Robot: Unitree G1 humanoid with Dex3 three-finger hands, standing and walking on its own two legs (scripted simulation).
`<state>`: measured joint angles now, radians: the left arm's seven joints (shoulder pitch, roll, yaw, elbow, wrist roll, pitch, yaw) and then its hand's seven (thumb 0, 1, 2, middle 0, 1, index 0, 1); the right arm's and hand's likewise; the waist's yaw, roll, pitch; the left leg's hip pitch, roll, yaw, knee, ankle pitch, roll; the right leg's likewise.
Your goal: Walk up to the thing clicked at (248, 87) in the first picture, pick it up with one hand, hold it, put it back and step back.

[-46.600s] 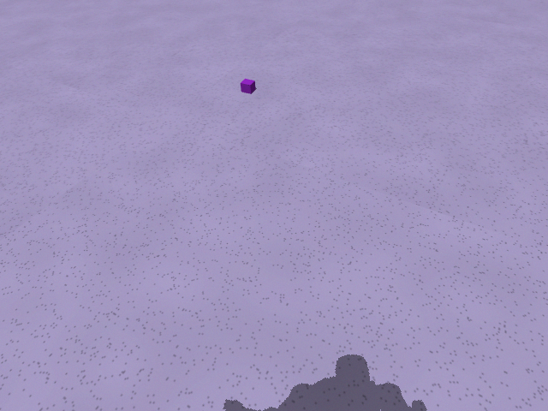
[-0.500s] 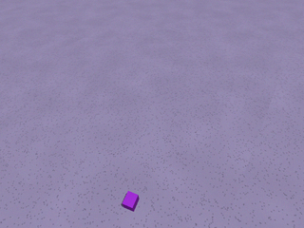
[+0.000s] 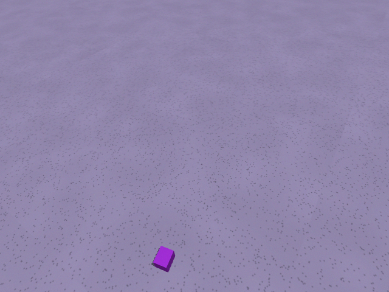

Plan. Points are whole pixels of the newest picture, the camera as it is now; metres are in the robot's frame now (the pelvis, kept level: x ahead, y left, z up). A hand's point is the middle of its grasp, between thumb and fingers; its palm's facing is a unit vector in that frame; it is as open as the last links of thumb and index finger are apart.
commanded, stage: stand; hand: left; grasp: from above
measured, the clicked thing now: (164, 258) +0.45 +0.22 -0.75
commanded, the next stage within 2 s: step back in 0.84 s
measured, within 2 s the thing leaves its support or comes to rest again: neither
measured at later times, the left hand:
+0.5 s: hand out of the picture +0.08 +0.24 -0.16, palm faces +0.00 -0.94 -0.34, open 7.4 cm
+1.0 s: hand out of the picture +0.08 +0.26 -0.16, palm faces +0.00 -0.93 -0.37, open 7.4 cm
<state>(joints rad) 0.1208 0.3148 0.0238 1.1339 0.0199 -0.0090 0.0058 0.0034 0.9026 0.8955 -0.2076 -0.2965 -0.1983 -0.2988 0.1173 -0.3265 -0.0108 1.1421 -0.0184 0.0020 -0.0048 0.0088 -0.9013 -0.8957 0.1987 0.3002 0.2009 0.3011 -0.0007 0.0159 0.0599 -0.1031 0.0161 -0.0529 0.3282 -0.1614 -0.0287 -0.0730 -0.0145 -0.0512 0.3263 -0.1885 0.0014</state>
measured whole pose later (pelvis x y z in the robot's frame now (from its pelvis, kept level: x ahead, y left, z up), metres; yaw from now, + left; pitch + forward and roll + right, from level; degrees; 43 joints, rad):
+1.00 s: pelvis -0.02 +0.00 -0.01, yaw +0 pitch -2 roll +0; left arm 0.09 0.35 0.06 1.02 0.01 0.02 0.00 0.00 0.90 0.89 -0.21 -0.30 -0.20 -0.30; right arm 0.09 -0.38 -0.04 1.01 0.00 0.05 0.01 0.01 -0.90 -0.90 0.20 0.30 0.20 0.30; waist -0.01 0.00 0.15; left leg -0.33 -0.03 -0.07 0.80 -0.42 0.04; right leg -0.20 -0.03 -0.04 0.47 -0.24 -0.02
